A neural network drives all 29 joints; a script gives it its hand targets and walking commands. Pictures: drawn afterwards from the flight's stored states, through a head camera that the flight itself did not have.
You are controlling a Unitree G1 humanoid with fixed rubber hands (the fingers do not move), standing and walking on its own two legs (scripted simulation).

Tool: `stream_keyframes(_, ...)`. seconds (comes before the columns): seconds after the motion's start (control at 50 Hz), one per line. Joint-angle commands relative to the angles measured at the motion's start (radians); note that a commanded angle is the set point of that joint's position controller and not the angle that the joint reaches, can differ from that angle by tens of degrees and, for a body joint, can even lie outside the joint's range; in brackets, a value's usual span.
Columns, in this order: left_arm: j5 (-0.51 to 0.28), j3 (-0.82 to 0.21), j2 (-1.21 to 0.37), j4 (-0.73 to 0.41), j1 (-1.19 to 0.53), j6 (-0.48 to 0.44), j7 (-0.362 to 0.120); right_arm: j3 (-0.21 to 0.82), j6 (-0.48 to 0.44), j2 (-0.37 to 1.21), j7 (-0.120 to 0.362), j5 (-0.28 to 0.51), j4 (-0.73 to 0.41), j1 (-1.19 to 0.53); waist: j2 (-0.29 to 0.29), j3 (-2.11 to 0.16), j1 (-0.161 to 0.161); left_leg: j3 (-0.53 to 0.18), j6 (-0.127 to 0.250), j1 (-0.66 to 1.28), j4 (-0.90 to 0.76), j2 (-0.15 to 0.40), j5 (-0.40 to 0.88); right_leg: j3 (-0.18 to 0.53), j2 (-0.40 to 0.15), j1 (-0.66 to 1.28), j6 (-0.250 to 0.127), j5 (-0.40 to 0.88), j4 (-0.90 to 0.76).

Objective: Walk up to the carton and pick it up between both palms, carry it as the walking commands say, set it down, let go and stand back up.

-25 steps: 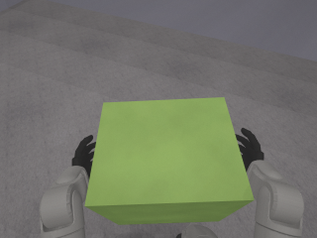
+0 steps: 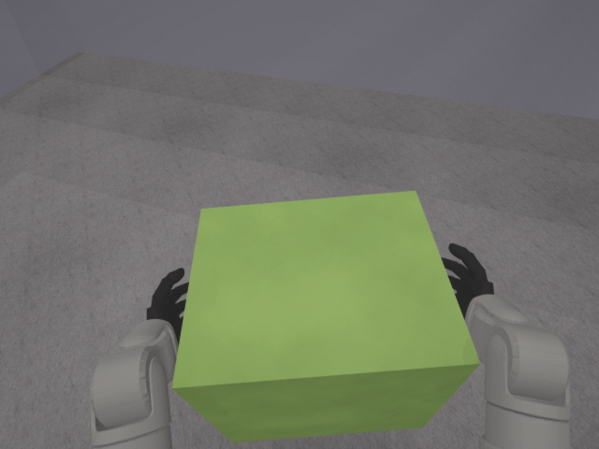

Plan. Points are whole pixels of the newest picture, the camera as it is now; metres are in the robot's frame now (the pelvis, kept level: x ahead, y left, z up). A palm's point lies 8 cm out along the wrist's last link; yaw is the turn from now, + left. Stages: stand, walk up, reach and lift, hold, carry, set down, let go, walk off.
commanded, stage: carry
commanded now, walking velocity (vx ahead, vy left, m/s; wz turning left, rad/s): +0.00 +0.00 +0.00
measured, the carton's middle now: (318, 324) +0.27 +0.00 +0.00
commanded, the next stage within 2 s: none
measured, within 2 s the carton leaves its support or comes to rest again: neither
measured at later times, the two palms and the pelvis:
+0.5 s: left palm (155, 369) +0.20 +0.18 +0.08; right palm (497, 342) +0.20 -0.19 +0.09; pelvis -0.05 -0.01 +0.00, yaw +0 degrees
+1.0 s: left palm (167, 417) +0.15 +0.16 +0.07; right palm (543, 445) +0.11 -0.21 +0.06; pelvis -0.12 -0.01 -0.01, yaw -8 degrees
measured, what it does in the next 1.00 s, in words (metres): walks backwards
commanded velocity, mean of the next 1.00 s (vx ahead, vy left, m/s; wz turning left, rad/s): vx -0.12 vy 0.00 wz -0.29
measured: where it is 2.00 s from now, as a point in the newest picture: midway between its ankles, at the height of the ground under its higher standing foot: outside the picture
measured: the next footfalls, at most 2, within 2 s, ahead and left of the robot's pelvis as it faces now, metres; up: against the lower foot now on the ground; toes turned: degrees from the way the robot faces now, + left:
right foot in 1.04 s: -0.05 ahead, -0.12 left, +0.00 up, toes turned -15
left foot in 1.44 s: -0.19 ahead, +0.11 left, +0.00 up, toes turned -18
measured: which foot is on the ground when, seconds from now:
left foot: down 0.00-1.00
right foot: down 0.00-0.86, up 0.88-1.00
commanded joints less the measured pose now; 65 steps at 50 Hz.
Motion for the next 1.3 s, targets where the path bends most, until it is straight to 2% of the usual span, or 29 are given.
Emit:
stream_keyframes(0.0, -0.346, -0.795, -0.777, -0.241, -0.536, -0.022, -0.168, 0.803, -0.012, 0.801, 0.204, 0.329, -0.134, -0.434, -0.024, -0.307, 0.0, -0.025, 0.047, -0.004, -0.041, 0.027, 0.172, 0.179, -0.189, 0.298, 0.01, 0.614, -0.065)
stream_keyframes(0.04, -0.361, -0.808, -0.787, -0.213, -0.511, -0.01, -0.167, 0.788, -0.002, 0.797, 0.2, 0.325, -0.096, -0.386, 0.009, -0.342, 0.002, -0.035, 0.04, 0.035, -0.045, 0.039, 0.247, 0.163, -0.164, 0.273, 0.023, 0.494, -0.049)
stream_keyframes(0.14, -0.354, -0.778, -0.752, -0.163, -0.484, 0.012, -0.181, 0.803, 0.016, 0.753, 0.189, 0.306, -0.123, -0.418, -0.098, -0.153, -0.004, -0.037, 0.027, -0.07, -0.048, 0.029, 0.09, 0.195, -0.171, 0.206, 0.036, 0.29, -0.161)
stream_keyframes(0.2, -0.343, -0.78, -0.746, -0.156, -0.517, 0.021, -0.177, 0.783, 0.028, 0.772, 0.204, 0.321, -0.079, -0.445, -0.04, -0.203, -0.002, -0.042, 0.033, -0.046, -0.074, 0.03, 0.09, 0.205, -0.17, 0.179, 0.031, 0.112, -0.174)
stream_keyframes(0.3, -0.337, -0.755, -0.782, -0.144, -0.548, 0.03, -0.169, 0.79, 0.034, 0.791, 0.203, 0.336, -0.077, -0.478, -0.02, -0.234, 0.002, -0.051, 0.039, -0.073, -0.082, 0.038, 0.14, 0.168, -0.167, 0.233, 0.028, 0.229, -0.15)
stream_keyframes(0.44, -0.334, -0.763, -0.749, -0.179, -0.556, 0.028, -0.171, 0.798, 0.032, 0.802, 0.211, 0.346, -0.1, -0.496, -0.075, -0.177, 0.004, -0.041, 0.067, -0.094, -0.07, -0.002, -0.001, 0.256, -0.202, 0.127, 0.049, -0.186, -0.287)
stream_keyframes(0.52, -0.331, -0.758, -0.768, -0.178, -0.526, 0.024, -0.168, 0.802, 0.022, 0.808, 0.198, 0.349, -0.105, -0.486, -0.04, -0.245, 0.003, -0.037, 0.06, -0.072, -0.065, 0.005, 0.073, 0.227, -0.19, 0.172, 0.049, -0.035, -0.24)
stream_keyframes(0.6, -0.35, -0.759, -0.753, -0.195, -0.527, 0.03, -0.169, 0.795, 0.032, 0.793, 0.195, 0.328, -0.095, -0.437, -0.085, -0.28, 0.011, -0.016, 0.017, -0.102, 0.038, 0.041, 0.129, 0.244, -0.24, 0.22, 0.047, 0.499, -0.122)
stream_keyframes(0.68, -0.361, -0.765, -0.768, -0.148, -0.516, 0.043, -0.185, 0.779, 0.03, 0.799, 0.196, 0.319, -0.1, -0.448, -0.114, -0.242, 0.009, -0.014, 0.027, -0.102, 0.065, 0.037, 0.039, 0.283, -0.219, 0.101, 0.039, 0.32, -0.179)
stream_keyframes(0.7, -0.361, -0.778, -0.78, -0.163, -0.548, 0.037, -0.183, 0.771, 0.03, 0.817, 0.198, 0.32, -0.066, -0.432, -0.073, -0.264, 0.011, -0.012, 0.021, -0.087, 0.043, 0.028, 0.002, 0.312, -0.224, 0.082, 0.039, 0.213, -0.187)
stream_keyframes(0.74, -0.379, -0.789, -0.786, -0.179, -0.559, 0.039, -0.183, 0.782, 0.026, 0.803, 0.198, 0.321, -0.118, -0.423, -0.092, -0.201, 0.012, -0.059, 0.04, -0.118, -0.014, 0.08, -0.074, 0.271, -0.182, 0.01, 0.064, 0.047, -0.203)
stream_keyframes(0.8, -0.391, -0.789, -0.782, -0.219, -0.584, 0.027, -0.187, 0.788, 0.022, 0.821, 0.187, 0.32, -0.125, -0.454, 0.097, -0.189, 0.012, -0.157, 0.102, -0.104, -0.143, 0.208, -0.097, 0.168, -0.087, -0.039, 0.087, 0.015, -0.011)
stream_keyframes(0.84, -0.399, -0.791, -0.78, -0.235, -0.625, 0.023, -0.187, 0.788, 0.017, 0.818, 0.19, 0.329, -0.161, -0.458, 0.227, -0.174, 0.0, -0.201, 0.187, -0.177, -0.22, 0.362, 0.062, 0.087, -0.038, -0.116, 0.096, -0.147, 0.327)
stream_keyframes(0.86, -0.39, -0.805, -0.774, -0.259, -0.646, 0.021, -0.183, 0.787, 0.019, 0.834, 0.192, 0.326, -0.128, -0.434, 0.209, -0.142, 0.003, -0.158, 0.219, -0.156, -0.17, 0.387, 0.283, 0.128, -0.049, -0.172, 0.091, -0.198, 0.432)
stream_keyframes(0.88, -0.387, -0.794, -0.773, -0.252, -0.607, 0.016, -0.19, 0.815, 0.009, 0.821, 0.19, 0.342, -0.209, -0.497, 0.12, -0.166, 0.021, -0.11, 0.201, -0.12, -0.089, 0.353, 0.418, 0.203, -0.09, -0.167, 0.088, -0.175, 0.409)
stream_keyframes(0.9, -0.374, -0.78, -0.756, -0.215, -0.552, 0.021, -0.19, 0.786, 0.012, 0.8, 0.185, 0.317, -0.164, -0.442, 0.093, -0.17, 0.021, -0.066, 0.188, -0.082, -0.041, 0.331, 0.55, 0.175, -0.069, -0.179, 0.093, -0.149, 0.383)
stream_keyframes(0.96, -0.392, -0.768, -0.761, -0.201, -0.489, 0.019, -0.201, 0.771, 0.012, 0.768, 0.165, 0.265, -0.177, -0.342, 0.178, -0.253, 0.013, 0.029, 0.131, 0.055, 0.114, 0.26, 0.772, 0.111, -0.043, -0.115, 0.091, -0.01, 0.163)
stream_keyframes(0.98, -0.394, -0.764, -0.757, -0.212, -0.511, 0.014, -0.203, 0.773, 0.012, 0.792, 0.163, 0.263, -0.144, -0.333, 0.138, -0.271, 0.018, 0.077, 0.088, 0.034, 0.163, 0.218, 0.666, 0.099, -0.032, -0.025, 0.091, 0.102, 0.013)
stream_keyframes(1.0, -0.382, -0.756, -0.754, -0.21, -0.51, 0.018, -0.209, 0.765, 0.017, 0.765, 0.164, 0.243, -0.145, -0.307, -0.044, -0.243, 0.018, 0.08, 0.047, -0.07, 0.271, 0.182, 0.429, 0.188, -0.078, 0.087, 0.086, 0.368, -0.092)
stream_keyframes(1.02, -0.383, -0.767, -0.757, -0.155, -0.496, 0.023, -0.209, 0.756, 0.02, 0.762, 0.168, 0.248, -0.13, -0.336, -0.221, -0.263, 0.014, 0.098, -0.022, -0.309, 0.428, 0.08, 0.042, 0.488, -0.294, 0.252, 0.008, 0.894, -0.056)
stream_keyframes(1.04, -0.377, -0.768, -0.77, -0.151, -0.469, 0.017, -0.214, 0.793, 0.017, 0.769, 0.172, 0.261, -0.147, -0.341, -0.412, -0.251, 0.022, 0.021, -0.045, -0.434, 0.574, -0.001, -0.325, 0.6, -0.394, 0.304, -0.096, 1.195, -0.073)
stream_keyframes(1.06, -0.378, -0.775, -0.793, -0.15, -0.462, 0.011, -0.211, 0.806, 0.011, 0.81, 0.181, 0.299, -0.154, -0.394, -0.342, -0.305, 0.025, -0.076, -0.017, -0.428, 0.672, -0.01, -0.332, 0.616, -0.387, 0.291, -0.13, 1.067, -0.104)
stream_keyframes(1.08, -0.374, -0.797, -0.798, -0.184, -0.513, 0.005, -0.209, 0.824, -0.008, 0.8, 0.188, 0.328, -0.18, -0.469, -0.192, -0.288, 0.03, -0.097, -0.02, -0.439, 0.701, -0.007, -0.292, 0.605, -0.371, 0.289, -0.123, 0.871, -0.128)
stream_keyframes(1.12, -0.368, -0.795, -0.804, -0.246, -0.53, -0.014, -0.184, 0.808, -0.014, 0.843, 0.198, 0.342, -0.095, -0.38, -0.039, -0.327, 0.032, -0.106, 0.006, -0.432, 0.734, -0.022, -0.157, 0.53, -0.32, 0.272, -0.082, 0.661, -0.13)
stream_keyframes(1.14, -0.371, -0.799, -0.803, -0.312, -0.548, -0.024, -0.183, 0.834, -0.028, 0.868, 0.196, 0.355, -0.154, -0.449, -0.042, -0.319, 0.029, -0.107, 0.018, -0.426, 0.694, -0.032, -0.114, 0.533, -0.282, 0.305, -0.042, 0.452, -0.166)
stream_keyframes(1.18, -0.353, -0.809, -0.8, -0.336, -0.5, -0.032, -0.174, 0.845, -0.037, 0.866, 0.197, 0.37, -0.218, -0.463, -0.042, -0.374, 0.035, -0.097, 0.015, -0.417, 0.653, -0.054, -0.058, 0.511, -0.257, 0.368, -0.019, 0.368, -0.186)
stream_keyframes(1.22, -0.346, -0.788, -0.779, -0.328, -0.471, -0.029, -0.174, 0.851, -0.03, 0.844, 0.194, 0.377, -0.228, -0.445, -0.131, -0.366, 0.032, -0.069, 0.015, -0.38, 0.525, -0.075, -0.043, 0.471, -0.228, 0.345, -0.007, 0.279, -0.23)
stream_keyframes(1.24, -0.315, -0.753, -0.742, -0.264, -0.393, -0.02, -0.174, 0.84, -0.017, 0.819, 0.19, 0.347, -0.171, -0.39, -0.184, -0.335, 0.026, -0.073, 0.016, -0.338, 0.521, -0.084, -0.044, 0.488, -0.206, 0.303, 0.05, 0.119, -0.296)
stream_keyframes(1.28, -0.297, -0.756, -0.727, -0.263, -0.408, -0.015, -0.17, 0.833, -0.004, 0.797, 0.198, 0.332, -0.156, -0.36, -0.227, -0.313, 0.024, -0.049, 0.023, -0.223, 0.41, -0.109, -0.068, 0.484, -0.196, 0.198, 0.058, 0.129, -0.355)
